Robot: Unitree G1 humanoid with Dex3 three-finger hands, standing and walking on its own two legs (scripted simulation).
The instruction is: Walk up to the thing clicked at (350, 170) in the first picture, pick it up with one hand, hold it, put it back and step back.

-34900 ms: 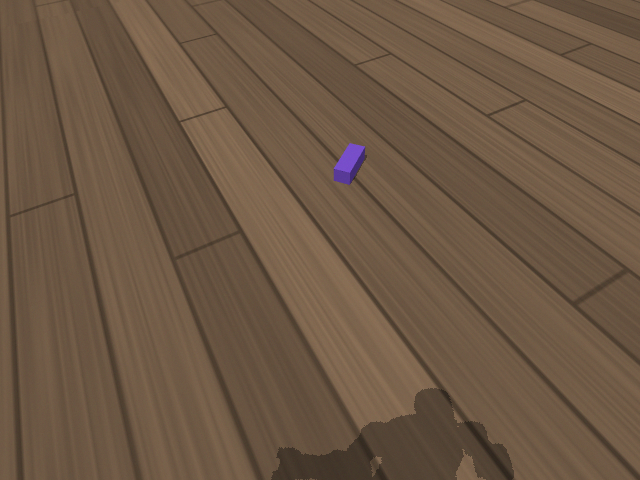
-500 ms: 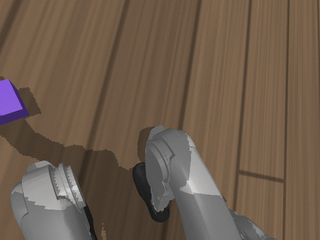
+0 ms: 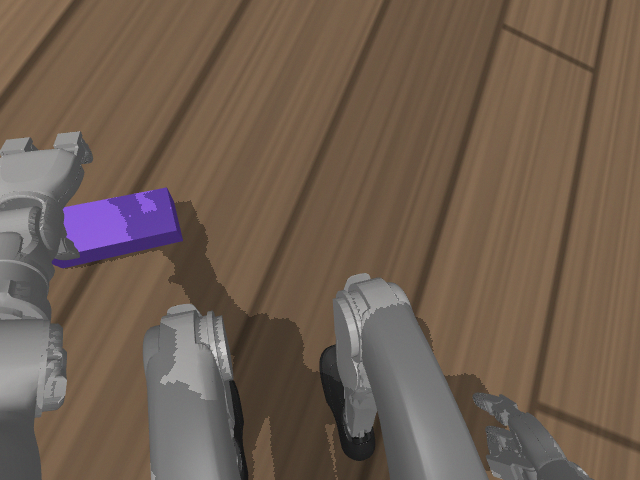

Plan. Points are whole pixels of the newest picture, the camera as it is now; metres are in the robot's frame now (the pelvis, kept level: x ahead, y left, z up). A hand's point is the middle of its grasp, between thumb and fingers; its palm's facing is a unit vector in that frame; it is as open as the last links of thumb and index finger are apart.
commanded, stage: withdraw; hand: left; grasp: from above
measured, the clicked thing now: (114, 228) +0.50 +0.28 -0.34
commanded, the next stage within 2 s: home in 0.14 s
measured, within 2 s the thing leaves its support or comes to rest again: neither
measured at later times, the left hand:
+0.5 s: hand (60, 196) +0.49 +0.29 -0.15, palm faces -0.36 -0.14 -0.92, open 12.7 cm
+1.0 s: hand out of the picture +0.31 +0.25 +0.06, palm faces -0.14 -0.82 -0.56, open 7.5 cm
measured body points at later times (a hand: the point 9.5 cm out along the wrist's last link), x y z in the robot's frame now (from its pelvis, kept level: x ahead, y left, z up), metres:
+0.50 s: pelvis +0.01 +0.00 -0.01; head +0.25 +0.05 +0.37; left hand +0.51 +0.30 -0.10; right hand +0.04 -0.25 -0.13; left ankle +0.09 +0.12 -0.34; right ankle +0.11 -0.11 -0.34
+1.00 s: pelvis +0.02 +0.01 +0.17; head +0.17 +0.05 +0.60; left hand +0.32 +0.29 +0.10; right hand +0.25 -0.23 +0.08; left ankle +0.09 +0.12 -0.34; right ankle +0.11 -0.11 -0.34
